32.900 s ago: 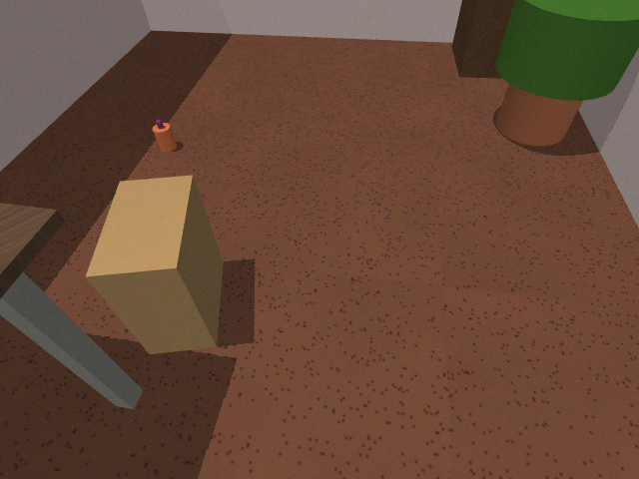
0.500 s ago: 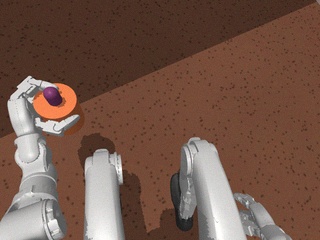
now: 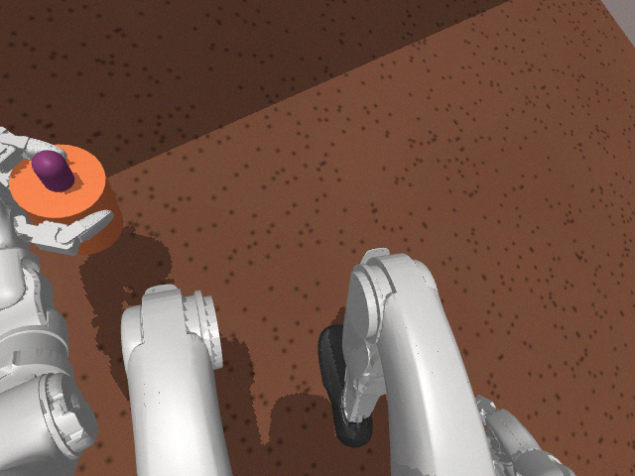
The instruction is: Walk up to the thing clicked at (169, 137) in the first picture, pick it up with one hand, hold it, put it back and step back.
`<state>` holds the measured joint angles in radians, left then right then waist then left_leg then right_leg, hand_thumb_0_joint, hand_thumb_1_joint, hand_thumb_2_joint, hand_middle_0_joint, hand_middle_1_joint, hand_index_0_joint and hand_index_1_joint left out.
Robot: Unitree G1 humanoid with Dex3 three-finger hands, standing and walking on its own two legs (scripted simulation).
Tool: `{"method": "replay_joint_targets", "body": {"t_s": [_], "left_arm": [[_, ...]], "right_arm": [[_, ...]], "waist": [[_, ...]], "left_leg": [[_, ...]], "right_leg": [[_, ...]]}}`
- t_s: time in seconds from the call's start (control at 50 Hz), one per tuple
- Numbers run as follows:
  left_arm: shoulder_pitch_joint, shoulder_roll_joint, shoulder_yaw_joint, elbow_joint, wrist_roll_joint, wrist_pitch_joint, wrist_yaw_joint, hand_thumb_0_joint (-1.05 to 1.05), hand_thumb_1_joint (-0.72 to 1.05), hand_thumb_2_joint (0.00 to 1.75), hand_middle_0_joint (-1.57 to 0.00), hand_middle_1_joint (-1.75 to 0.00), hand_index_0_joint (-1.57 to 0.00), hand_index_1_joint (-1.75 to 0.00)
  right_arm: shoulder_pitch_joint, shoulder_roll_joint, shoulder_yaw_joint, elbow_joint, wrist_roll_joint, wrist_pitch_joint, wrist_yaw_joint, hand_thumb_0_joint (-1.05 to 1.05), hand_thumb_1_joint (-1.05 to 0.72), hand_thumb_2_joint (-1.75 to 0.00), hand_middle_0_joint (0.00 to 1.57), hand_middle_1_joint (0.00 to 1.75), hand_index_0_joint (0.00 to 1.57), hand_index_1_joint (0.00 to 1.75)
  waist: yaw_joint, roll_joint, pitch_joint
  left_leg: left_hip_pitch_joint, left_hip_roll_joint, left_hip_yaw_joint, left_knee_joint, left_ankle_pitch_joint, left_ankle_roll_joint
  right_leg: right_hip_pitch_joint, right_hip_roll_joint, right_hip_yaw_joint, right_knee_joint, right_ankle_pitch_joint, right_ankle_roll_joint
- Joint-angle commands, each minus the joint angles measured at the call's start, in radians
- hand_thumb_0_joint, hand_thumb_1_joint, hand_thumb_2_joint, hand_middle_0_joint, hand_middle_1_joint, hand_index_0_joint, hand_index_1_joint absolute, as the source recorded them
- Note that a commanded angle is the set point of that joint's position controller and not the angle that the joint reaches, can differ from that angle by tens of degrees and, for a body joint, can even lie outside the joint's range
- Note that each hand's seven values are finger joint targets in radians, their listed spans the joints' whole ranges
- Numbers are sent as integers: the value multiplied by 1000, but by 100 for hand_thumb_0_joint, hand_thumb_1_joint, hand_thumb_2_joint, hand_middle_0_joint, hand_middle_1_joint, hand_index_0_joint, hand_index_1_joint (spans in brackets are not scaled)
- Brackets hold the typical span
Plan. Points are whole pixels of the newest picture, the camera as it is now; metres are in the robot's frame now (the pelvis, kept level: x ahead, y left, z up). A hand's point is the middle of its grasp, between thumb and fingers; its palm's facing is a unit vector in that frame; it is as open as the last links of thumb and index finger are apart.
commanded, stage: crouch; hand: left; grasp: from the side
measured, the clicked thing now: (69, 196) +0.45 +0.25 -0.11
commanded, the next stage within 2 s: lower in 0.28 s
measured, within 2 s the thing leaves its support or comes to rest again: neither
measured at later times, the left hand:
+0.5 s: hand (72, 194) +0.46 +0.25 -0.13, palm faces +0.22 -0.97 -0.01, open 9.8 cm
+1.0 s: hand (87, 200) +0.47 +0.25 -0.19, palm faces +0.25 -0.97 -0.02, open 9.8 cm
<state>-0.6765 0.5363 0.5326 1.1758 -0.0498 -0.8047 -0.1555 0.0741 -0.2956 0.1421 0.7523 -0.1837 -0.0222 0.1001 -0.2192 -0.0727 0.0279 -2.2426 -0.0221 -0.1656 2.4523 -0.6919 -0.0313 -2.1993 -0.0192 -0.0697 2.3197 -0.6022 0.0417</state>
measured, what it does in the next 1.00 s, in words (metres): stands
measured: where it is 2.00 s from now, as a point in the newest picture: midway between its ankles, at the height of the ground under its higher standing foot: (275, 432)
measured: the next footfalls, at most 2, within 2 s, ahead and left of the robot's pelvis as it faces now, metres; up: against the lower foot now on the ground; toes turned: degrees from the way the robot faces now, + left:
none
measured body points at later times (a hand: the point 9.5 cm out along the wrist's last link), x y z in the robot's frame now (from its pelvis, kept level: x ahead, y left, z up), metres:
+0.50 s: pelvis +0.00 +0.01 -0.02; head +0.23 +0.12 +0.35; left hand +0.44 +0.30 -0.13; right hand +0.09 -0.27 -0.09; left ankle +0.08 +0.13 -0.29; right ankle +0.12 -0.13 -0.29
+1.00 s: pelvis -0.01 +0.01 -0.03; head +0.25 +0.15 +0.31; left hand +0.45 +0.30 -0.19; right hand +0.08 -0.26 -0.08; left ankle +0.08 +0.13 -0.29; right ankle +0.12 -0.13 -0.29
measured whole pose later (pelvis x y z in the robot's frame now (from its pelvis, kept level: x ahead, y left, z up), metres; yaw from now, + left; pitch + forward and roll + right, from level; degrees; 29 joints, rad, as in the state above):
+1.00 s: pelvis -0.01 +0.01 -0.03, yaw -5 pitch +18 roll -16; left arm -0.73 0.78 0.53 1.40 -0.02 -0.97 -0.02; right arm -0.07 -0.36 0.40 0.64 -0.32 0.02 0.14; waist -0.30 -0.21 0.25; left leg -2.23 -0.03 -0.30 2.61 -0.71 -0.02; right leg -2.12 0.01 -0.17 2.36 -0.58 0.07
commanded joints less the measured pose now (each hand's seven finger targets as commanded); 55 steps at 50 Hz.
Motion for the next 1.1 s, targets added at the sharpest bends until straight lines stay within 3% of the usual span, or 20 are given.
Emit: {"method": "replay_joint_targets", "body": {"t_s": [0.0,0.04,0.06,0.12,0.14,0.24,0.26,0.36,0.4,0.52,0.58,0.68,0.74,0.76,0.84,0.86,0.94,1.02,1.08], "left_arm": [[-436,253,3,-314,-53,-137,0,0,7,116,-115,-127,-116,-128],[-451,223,-23,-283,-57,-133,3,0,5,116,-116,-127,-116,-129],[-437,241,-14,-261,-58,-131,9,0,4,117,-118,-129,-118,-130],[-455,244,-34,-216,-54,-141,9,0,4,119,-120,-132,-120,-133],[-440,278,-9,-212,-50,-147,12,0,6,120,-120,-132,-120,-133],[-433,312,8,-192,-44,-167,18,0,9,122,-122,-134,-122,-135],[-421,341,24,-204,-44,-168,21,0,7,121,-122,-133,-122,-134],[-430,370,36,-245,-36,-182,40,0,6,119,-120,-131,-120,-132],[-435,355,25,-245,-35,-183,43,0,-1,118,-121,-135,-121,-136],[-412,320,-3,-47,-27,-206,77,0,1,118,-120,-133,-120,-134],[-453,406,18,-69,-11,-239,86,0,5,119,-121,-135,-122,-135],[-440,430,10,-58,-6,-273,85,0,6,117,-120,-133,-121,-134],[-445,501,54,-99,-16,-289,99,0,3,113,-117,-130,-118,-130],[-429,480,44,-87,-20,-288,105,0,5,114,-117,-129,-117,-130],[-431,502,44,-83,-5,-302,132,0,6,118,-118,-132,-119,-133],[-417,481,31,-70,1,-304,136,0,7,120,-119,-134,-120,-135],[-410,499,20,-20,20,-310,147,0,9,120,-120,-134,-121,-135],[-397,484,23,25,4,-322,154,0,11,121,-120,-135,-121,-135],[-397,494,20,60,5,-327,158,0,13,122,-121,-136,-122,-136]], "right_arm": [[140,-292,-62,-19,-5,1,-11,0,-94,-92,20,30,20,30],[145,-292,-51,-14,-9,3,-7,0,-94,-92,20,30,20,30],[141,-290,-44,-14,-9,7,-7,0,-94,-92,20,30,20,30],[121,-297,-26,-24,-16,8,-2,0,-93,-92,20,30,20,30],[119,-300,-24,-21,-19,10,-2,0,-93,-91,20,30,20,30],[94,-318,0,-41,-32,19,3,0,-93,-91,20,30,20,30],[79,-324,0,-46,-34,20,3,0,-93,-91,20,30,20,30],[71,-332,17,-62,-45,28,5,0,-94,-92,20,30,20,30],[71,-338,21,-62,-50,31,5,0,-94,-92,20,30,20,30],[44,-340,68,-68,-69,35,16,0,-94,-91,20,30,20,30],[22,-358,83,-79,-81,40,18,0,-93,-91,20,30,20,30],[-3,-380,111,-83,-100,39,22,0,-93,-91,20,30,20,30],[-6,-396,126,-83,-112,42,20,0,-94,-91,20,30,20,30],[-6,-396,132,-86,-115,42,21,0,-94,-91,20,30,20,30],[-30,-400,146,-92,-127,45,19,0,-94,-92,20,30,20,30],[-32,-407,147,-96,-131,46,19,0,-94,-91,20,30,20,30],[-59,-417,163,-116,-138,52,23,0,-93,-91,20,30,20,30],[-64,-422,179,-125,-146,50,26,0,-93,-91,20,30,20,30],[-81,-428,189,-133,-148,51,28,0,-92,-91,20,30,20,30]], "waist": [[-22,443,-761],[-43,416,-733],[-36,394,-721],[-61,350,-673],[-44,348,-686],[-47,386,-663],[-29,412,-658],[-38,463,-668],[-55,482,-658],[-108,359,-532],[-112,370,-533],[-125,436,-542],[-120,501,-584],[-129,503,-574],[-133,520,-537],[-151,520,-519],[-167,505,-455],[-179,442,-472],[-182,435,-438]], "left_leg": [[550,18,67,-307,202,7],[521,16,63,-293,191,10],[487,15,67,-281,182,14],[430,14,61,-260,127,24],[442,14,63,-254,140,23],[471,18,49,-264,136,15],[477,19,50,-265,132,12],[507,23,38,-267,164,4],[524,26,36,-257,183,2],[400,26,20,-202,138,19],[410,30,10,-198,120,18],[488,41,-12,-207,122,3],[539,42,-19,-199,176,-5],[534,42,-18,-192,188,-5],[531,47,-27,-182,221,-8],[548,50,-38,-186,241,-12],[516,54,-57,-196,200,-13],[483,50,-53,-154,209,2],[477,52,-68,-166,177,0]], "right_leg": [[363,26,-85,-165,192,-75],[366,27,-90,-170,188,-71],[382,32,-90,-173,180,-69],[383,32,-97,-176,147,-62],[391,34,-96,-174,154,-62],[376,34,-111,-153,147,-64],[362,36,-110,-148,137,-67],[367,37,-117,-133,168,-71],[367,37,-120,-130,187,-71],[384,47,-139,-141,168,-58],[389,48,-147,-138,152,-55],[379,49,-165,-117,151,-57],[405,54,-175,-97,197,-57],[417,55,-175,-98,210,-56],[411,58,-180,-91,234,-57],[401,55,-190,-86,248,-55],[392,57,-210,-88,223,-53],[452,65,-211,-102,254,-42],[431,68,-225,-102,223,-43]]}}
